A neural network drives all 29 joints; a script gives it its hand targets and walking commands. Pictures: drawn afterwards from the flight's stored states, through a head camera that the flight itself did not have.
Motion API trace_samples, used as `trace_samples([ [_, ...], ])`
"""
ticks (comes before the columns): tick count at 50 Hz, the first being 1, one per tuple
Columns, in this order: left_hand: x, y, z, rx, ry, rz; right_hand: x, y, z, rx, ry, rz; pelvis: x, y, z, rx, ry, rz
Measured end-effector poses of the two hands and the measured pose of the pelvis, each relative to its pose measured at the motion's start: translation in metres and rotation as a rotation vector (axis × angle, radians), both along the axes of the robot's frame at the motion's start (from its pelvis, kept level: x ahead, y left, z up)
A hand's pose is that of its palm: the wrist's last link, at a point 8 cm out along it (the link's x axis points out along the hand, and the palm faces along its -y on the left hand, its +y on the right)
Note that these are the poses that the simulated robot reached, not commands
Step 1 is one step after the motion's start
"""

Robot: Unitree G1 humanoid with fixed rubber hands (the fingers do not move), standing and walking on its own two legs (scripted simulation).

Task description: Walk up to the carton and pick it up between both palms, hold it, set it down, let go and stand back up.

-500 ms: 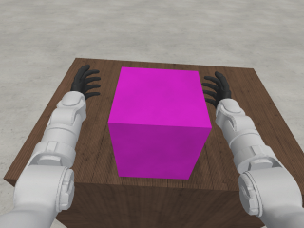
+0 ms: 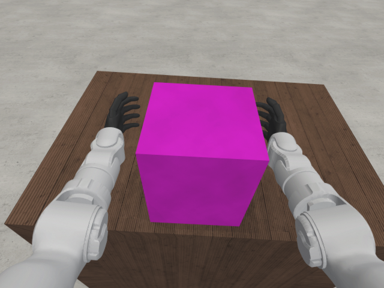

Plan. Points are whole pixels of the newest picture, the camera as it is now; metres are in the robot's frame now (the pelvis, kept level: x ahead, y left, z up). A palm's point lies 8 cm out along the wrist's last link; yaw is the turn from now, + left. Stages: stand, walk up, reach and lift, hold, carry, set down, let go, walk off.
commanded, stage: reach and lift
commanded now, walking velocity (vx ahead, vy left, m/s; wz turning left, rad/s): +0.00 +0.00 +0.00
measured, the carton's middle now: (198, 157) +0.40 +0.01 +0.07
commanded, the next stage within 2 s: none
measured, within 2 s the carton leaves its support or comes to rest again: neither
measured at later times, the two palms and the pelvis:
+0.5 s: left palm (128, 127) +0.43 +0.16 +0.12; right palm (268, 133) +0.43 -0.14 +0.12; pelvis +0.00 +0.00 +0.00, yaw -1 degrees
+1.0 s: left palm (121, 129) +0.41 +0.17 +0.13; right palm (269, 137) +0.41 -0.14 +0.13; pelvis +0.02 +0.02 +0.01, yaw +0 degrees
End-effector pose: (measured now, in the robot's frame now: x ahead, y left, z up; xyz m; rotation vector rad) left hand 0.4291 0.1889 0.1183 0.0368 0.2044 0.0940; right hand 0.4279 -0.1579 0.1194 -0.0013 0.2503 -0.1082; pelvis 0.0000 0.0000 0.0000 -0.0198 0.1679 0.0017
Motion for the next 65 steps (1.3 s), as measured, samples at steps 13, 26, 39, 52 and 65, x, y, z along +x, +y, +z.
trace_samples([
  [13,0.003,-0.028,0.000,-0.025,-0.006,-0.016,-0.002,0.014,0.001,0.003,-0.005,-0.017,-0.002,0.000,0.001,0.006,0.003,-0.009],
  [26,0.004,-0.027,0.001,-0.030,-0.006,0.007,-0.002,0.017,0.002,-0.001,-0.015,-0.032,0.002,0.003,0.004,0.007,-0.038,-0.021],
  [39,-0.011,-0.022,0.010,-0.029,-0.042,-0.034,-0.021,0.019,0.012,-0.060,-0.113,-0.003,0.012,0.010,0.009,0.012,-0.191,-0.011],
  [52,-0.014,-0.018,0.010,-0.024,-0.032,-0.027,-0.023,0.022,0.011,-0.071,-0.120,0.008,0.017,0.015,0.008,0.007,-0.216,-0.008],
  [65,-0.014,-0.018,0.010,-0.020,-0.025,-0.023,-0.022,0.023,0.009,-0.068,-0.127,0.007,0.017,0.014,0.008,0.008,-0.208,-0.002],
])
